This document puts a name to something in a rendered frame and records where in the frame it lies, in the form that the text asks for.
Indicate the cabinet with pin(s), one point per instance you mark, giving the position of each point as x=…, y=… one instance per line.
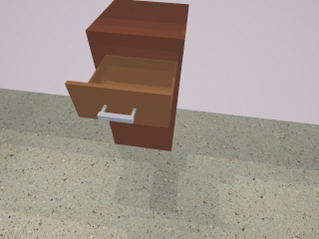
x=146, y=30

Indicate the handle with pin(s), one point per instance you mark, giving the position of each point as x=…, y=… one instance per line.
x=116, y=117

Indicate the drawer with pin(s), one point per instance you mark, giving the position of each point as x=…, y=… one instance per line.
x=126, y=83

